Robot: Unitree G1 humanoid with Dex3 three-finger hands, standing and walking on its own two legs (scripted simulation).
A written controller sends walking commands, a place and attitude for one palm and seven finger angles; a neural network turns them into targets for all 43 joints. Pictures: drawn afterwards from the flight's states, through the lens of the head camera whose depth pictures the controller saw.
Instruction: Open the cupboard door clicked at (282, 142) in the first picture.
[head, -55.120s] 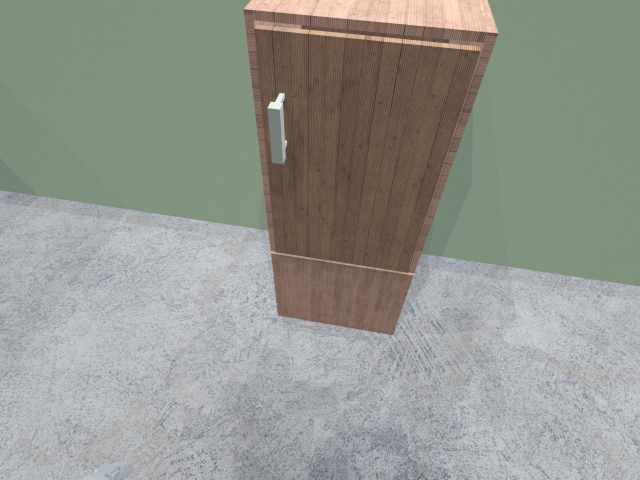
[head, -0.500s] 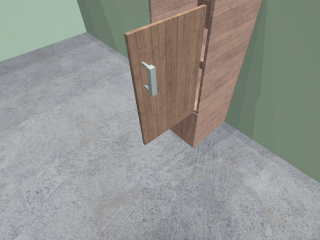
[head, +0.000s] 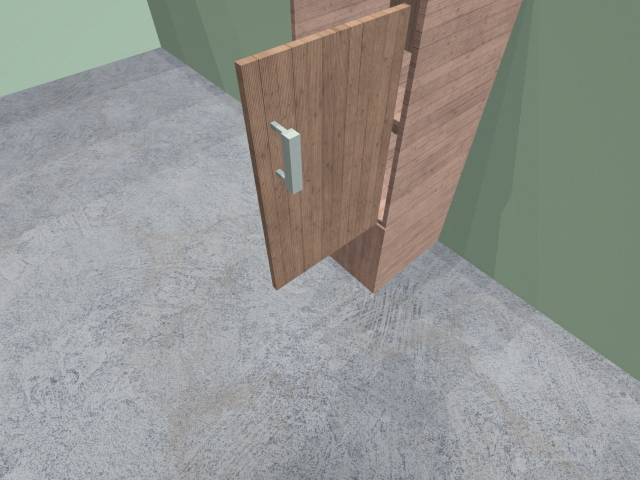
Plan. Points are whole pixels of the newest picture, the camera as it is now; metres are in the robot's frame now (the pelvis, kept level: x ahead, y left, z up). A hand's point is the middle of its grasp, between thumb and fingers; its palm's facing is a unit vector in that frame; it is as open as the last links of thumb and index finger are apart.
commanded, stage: look to check the result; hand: left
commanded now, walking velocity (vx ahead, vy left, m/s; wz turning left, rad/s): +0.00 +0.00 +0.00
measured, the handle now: (285, 157) +0.62 +0.09 +0.05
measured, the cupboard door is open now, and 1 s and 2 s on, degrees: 89 89 89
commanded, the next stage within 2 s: stand and wait in 0.40 s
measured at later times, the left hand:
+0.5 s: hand out of the picture +0.00 +0.15 -0.17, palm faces +0.05 -0.98 -0.19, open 7.4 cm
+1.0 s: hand out of the picture -0.01 +0.15 -0.17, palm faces +0.04 -0.98 -0.18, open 7.4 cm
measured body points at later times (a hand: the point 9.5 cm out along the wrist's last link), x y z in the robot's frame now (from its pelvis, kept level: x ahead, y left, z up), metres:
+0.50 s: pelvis +0.01 -0.01 +0.00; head +0.03 -0.02 +0.45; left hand -0.01 +0.20 -0.16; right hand +0.01 -0.23 -0.17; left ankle +0.05 +0.12 -0.74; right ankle -0.06 -0.08 -0.74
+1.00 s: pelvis +0.02 -0.01 +0.00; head +0.03 -0.02 +0.45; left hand -0.01 +0.20 -0.16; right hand +0.01 -0.22 -0.17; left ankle +0.05 +0.12 -0.74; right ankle -0.06 -0.08 -0.74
